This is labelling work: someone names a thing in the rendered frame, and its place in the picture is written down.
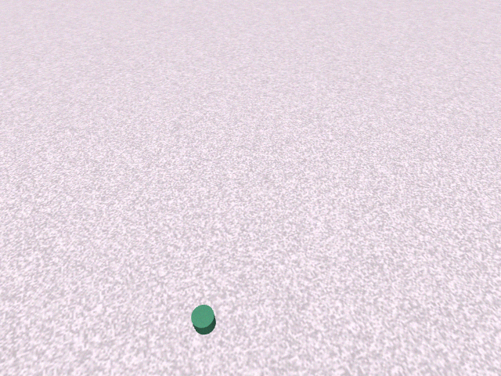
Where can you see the tin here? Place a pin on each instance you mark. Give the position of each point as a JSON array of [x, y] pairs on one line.
[[203, 319]]

